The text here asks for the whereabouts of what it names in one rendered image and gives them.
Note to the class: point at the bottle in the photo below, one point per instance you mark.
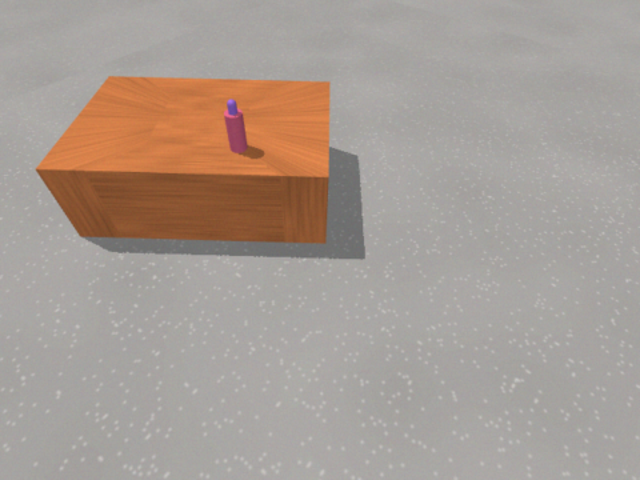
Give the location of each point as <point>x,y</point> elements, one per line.
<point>235,127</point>

